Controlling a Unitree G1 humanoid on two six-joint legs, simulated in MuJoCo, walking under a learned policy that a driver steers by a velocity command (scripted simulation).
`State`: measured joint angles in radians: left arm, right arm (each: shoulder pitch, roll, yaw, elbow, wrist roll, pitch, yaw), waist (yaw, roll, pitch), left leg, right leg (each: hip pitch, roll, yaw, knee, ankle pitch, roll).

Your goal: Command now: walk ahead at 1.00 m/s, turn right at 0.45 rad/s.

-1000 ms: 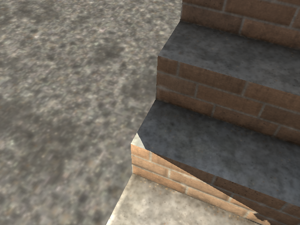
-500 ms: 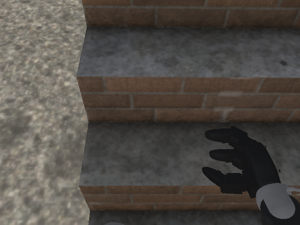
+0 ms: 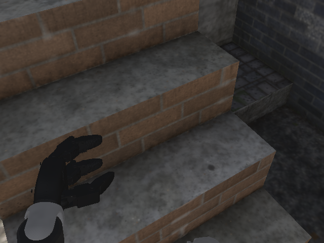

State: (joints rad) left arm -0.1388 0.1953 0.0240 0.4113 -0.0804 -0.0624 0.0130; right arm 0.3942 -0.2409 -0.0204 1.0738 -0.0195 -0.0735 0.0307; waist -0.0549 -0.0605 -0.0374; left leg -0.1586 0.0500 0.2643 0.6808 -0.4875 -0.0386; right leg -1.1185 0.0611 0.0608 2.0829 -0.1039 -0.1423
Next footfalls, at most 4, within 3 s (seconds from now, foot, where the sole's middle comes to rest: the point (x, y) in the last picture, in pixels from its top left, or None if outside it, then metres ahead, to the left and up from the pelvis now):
0.18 right None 0.12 -0.18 -0.74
0.48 left None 0.04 -0.07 -0.74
0.78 right None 0.08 -0.19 -0.72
1.02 left None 0.04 -0.11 -0.74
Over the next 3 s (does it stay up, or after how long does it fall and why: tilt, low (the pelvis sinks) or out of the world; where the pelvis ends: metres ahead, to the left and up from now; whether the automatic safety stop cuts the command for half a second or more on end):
falls after 1.38 s (tilt)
